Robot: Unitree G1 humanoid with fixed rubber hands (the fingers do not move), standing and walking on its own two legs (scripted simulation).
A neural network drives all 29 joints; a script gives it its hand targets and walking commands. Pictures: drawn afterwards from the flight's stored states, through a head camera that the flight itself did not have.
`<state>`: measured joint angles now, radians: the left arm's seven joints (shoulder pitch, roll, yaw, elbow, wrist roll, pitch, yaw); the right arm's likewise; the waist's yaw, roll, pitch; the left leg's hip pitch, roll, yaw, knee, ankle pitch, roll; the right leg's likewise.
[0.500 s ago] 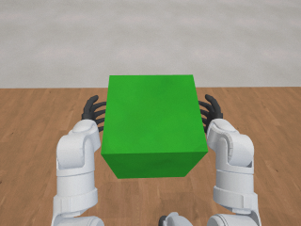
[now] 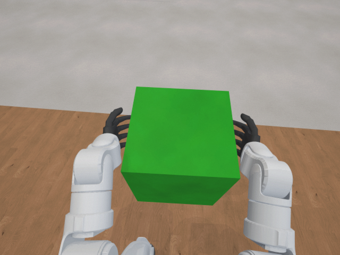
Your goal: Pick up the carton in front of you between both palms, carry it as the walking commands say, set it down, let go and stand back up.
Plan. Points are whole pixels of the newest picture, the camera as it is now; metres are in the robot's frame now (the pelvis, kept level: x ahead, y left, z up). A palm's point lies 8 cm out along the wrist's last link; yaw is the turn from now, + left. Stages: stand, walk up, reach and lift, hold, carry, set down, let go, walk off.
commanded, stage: carry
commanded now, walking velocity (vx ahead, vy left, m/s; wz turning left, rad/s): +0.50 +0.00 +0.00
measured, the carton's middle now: (178, 152) +0.36 +0.02 +0.03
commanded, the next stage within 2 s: none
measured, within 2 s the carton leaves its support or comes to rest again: neither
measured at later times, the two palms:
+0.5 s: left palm (141, 70) +0.64 +0.16 +0.07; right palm (234, 76) +0.63 -0.14 +0.08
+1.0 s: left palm (153, 38) +0.93 +0.16 +0.03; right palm (222, 41) +0.94 -0.14 +0.02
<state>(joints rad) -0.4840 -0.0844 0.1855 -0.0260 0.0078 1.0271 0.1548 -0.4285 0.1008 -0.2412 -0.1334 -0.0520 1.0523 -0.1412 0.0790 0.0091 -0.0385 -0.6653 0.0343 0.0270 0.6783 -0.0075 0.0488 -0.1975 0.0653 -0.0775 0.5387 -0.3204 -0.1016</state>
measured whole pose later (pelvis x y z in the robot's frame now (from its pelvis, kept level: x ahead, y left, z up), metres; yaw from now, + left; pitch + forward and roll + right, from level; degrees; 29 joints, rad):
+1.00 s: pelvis +0.59 +0.00 -0.07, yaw +0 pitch +6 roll +1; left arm -0.48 -0.08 0.20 -0.02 0.01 1.03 0.16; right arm -0.44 0.10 -0.24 -0.11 -0.06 1.05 -0.15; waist 0.07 0.00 -0.03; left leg -0.70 0.05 0.01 0.79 -0.08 0.04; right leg -0.24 0.06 -0.08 0.53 -0.27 -0.11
